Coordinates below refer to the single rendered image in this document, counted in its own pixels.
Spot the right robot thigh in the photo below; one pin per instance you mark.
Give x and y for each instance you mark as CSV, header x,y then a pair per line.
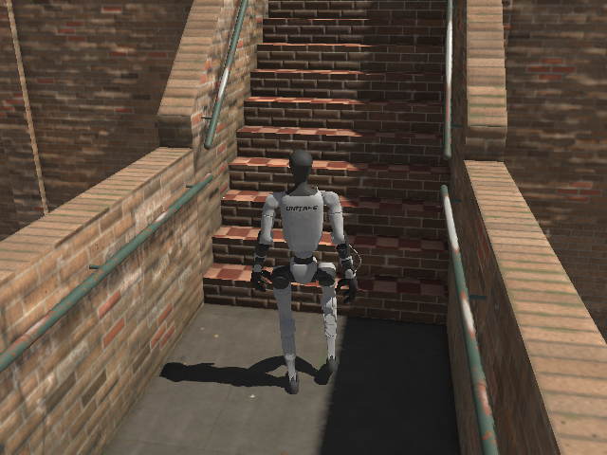
x,y
326,275

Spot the left robot hand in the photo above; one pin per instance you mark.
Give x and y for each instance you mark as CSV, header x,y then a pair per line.
x,y
257,277

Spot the right robot foot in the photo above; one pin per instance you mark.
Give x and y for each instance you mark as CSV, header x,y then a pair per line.
x,y
331,364

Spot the robot right upper arm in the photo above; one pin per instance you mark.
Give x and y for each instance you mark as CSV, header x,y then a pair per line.
x,y
331,200

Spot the robot left forearm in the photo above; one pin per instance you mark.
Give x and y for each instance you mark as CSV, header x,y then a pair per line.
x,y
259,255

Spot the robot right forearm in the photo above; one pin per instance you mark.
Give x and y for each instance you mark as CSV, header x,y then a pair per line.
x,y
346,258

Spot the right robot hand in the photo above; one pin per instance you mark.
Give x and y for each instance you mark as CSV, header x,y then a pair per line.
x,y
353,288

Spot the robot left upper arm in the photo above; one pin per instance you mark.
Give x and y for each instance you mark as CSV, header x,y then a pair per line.
x,y
272,202

